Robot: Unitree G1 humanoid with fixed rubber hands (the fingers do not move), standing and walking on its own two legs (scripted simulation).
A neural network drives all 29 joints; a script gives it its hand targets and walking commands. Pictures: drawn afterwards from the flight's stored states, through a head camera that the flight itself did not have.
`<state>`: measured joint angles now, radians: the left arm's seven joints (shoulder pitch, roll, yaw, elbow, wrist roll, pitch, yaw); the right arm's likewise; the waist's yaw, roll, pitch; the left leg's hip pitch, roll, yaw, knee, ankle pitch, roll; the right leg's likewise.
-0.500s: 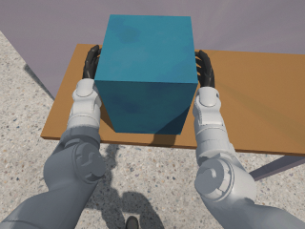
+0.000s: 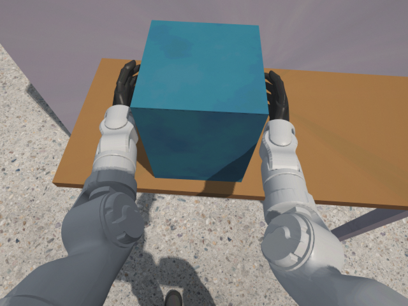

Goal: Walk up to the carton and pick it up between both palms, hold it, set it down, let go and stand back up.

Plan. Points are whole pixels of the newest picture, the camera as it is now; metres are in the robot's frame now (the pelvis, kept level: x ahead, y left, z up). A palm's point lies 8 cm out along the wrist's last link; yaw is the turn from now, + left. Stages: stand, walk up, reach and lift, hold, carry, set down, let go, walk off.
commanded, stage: reach and lift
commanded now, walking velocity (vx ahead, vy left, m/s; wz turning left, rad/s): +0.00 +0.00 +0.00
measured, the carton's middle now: (201, 109) +0.48 +0.06 +0.05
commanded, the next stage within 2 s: none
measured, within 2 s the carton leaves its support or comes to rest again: leaves its support in 0.98 s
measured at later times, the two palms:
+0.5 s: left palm (124, 104) +0.44 +0.20 +0.09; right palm (277, 117) +0.44 -0.09 +0.09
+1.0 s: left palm (125, 124) +0.40 +0.19 +0.09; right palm (288, 133) +0.40 -0.10 +0.10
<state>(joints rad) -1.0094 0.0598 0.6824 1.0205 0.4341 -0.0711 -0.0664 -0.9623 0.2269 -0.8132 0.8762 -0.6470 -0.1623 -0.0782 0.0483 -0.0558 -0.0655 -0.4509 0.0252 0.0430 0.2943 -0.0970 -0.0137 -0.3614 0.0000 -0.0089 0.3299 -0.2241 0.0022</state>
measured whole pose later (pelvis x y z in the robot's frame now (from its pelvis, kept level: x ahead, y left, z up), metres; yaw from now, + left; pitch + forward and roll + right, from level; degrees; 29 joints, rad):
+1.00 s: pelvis -0.02 +0.01 +0.00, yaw -1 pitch +10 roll +0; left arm -0.90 0.00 0.56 1.02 0.38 -0.05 0.04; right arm -0.83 0.12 -0.67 1.00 -0.48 -0.22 -0.07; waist 0.07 -0.08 -0.12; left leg -0.39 0.04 0.08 0.29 -0.07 0.00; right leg -0.29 0.00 -0.02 0.28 -0.17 0.00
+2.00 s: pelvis -0.02 +0.00 +0.00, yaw +0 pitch -2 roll +0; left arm -0.84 0.03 0.41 0.72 0.30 0.30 0.03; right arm -0.86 0.07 -0.37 0.97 -0.15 -0.02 -0.12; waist -0.02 -0.09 -0.02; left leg -0.16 0.04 0.06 0.33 -0.14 -0.02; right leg -0.04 0.00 -0.05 0.29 -0.22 0.00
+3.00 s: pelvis -0.07 +0.01 +0.00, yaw +1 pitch -5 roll -1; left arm -0.88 0.05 0.32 0.57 0.26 0.64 0.10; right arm -0.99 -0.05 -0.17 0.97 0.13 0.25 -0.13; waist -0.06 -0.07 -0.07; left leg -0.18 0.03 0.05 0.31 -0.06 0.01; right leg -0.07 -0.01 -0.05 0.31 -0.17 0.01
